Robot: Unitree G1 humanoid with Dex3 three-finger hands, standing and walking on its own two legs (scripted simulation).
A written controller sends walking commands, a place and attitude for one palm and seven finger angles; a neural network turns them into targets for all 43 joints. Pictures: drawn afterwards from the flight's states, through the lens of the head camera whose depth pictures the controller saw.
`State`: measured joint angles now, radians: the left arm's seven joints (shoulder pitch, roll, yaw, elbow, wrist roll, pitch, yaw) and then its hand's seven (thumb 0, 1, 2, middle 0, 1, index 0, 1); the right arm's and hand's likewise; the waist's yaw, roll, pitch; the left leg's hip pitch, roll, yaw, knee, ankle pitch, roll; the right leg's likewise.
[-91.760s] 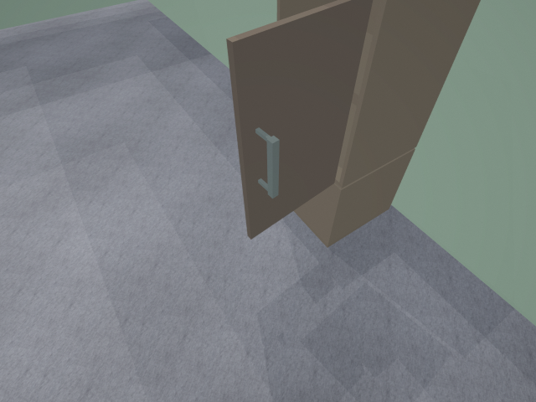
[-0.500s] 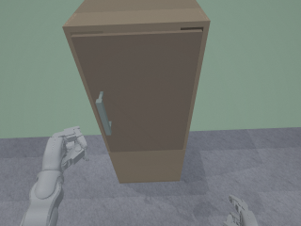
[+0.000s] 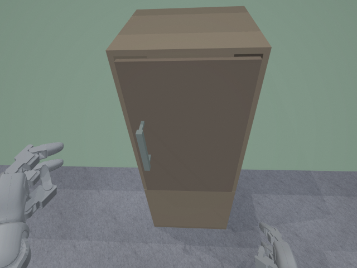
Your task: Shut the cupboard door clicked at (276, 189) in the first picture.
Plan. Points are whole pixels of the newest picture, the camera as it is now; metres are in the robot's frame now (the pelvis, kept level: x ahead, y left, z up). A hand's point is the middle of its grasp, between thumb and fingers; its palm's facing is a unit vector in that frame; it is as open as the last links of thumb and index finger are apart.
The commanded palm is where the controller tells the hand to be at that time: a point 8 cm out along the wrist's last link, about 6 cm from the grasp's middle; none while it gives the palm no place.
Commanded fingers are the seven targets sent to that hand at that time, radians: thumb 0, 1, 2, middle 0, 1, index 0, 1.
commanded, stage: draw the hand back to the body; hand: left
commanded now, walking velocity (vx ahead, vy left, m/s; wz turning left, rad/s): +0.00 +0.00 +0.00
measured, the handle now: (144, 147) +0.49 +0.18 -0.04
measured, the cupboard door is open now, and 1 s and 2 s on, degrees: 0 0 0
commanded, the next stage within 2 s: step back with the hand held close in 0.46 s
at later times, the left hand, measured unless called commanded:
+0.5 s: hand (48, 189) +0.19 +0.25 +0.17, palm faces +0.46 -0.79 -0.40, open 7.4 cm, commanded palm +0.14 +0.29 +0.18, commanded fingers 0.00 0.90 0.90 -0.20 -0.30 -0.20 -0.30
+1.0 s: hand (28, 197) +0.17 +0.27 +0.17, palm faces +0.40 -0.76 -0.51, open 7.4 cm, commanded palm +0.11 +0.31 +0.18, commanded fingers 0.00 0.90 0.90 -0.20 -0.30 -0.20 -0.30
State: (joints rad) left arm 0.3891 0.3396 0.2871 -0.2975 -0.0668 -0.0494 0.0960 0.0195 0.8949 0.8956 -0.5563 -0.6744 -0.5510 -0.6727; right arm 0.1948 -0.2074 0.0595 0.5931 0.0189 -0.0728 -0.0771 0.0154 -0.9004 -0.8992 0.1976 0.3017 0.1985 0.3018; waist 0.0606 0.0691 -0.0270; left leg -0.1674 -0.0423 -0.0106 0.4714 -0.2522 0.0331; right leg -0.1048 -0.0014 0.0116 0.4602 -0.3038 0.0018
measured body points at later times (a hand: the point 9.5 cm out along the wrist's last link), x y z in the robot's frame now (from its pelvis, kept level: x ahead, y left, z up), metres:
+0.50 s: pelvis +0.00 -0.01 +0.00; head -0.03 -0.04 +0.45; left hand +0.16 +0.29 +0.19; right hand +0.19 -0.23 -0.08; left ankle +0.00 +0.10 -0.74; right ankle -0.03 -0.12 -0.74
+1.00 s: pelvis -0.03 +0.01 +0.00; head -0.02 -0.01 +0.45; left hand +0.15 +0.31 +0.20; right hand +0.15 -0.24 -0.09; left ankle +0.00 +0.10 -0.74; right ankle -0.03 -0.12 -0.74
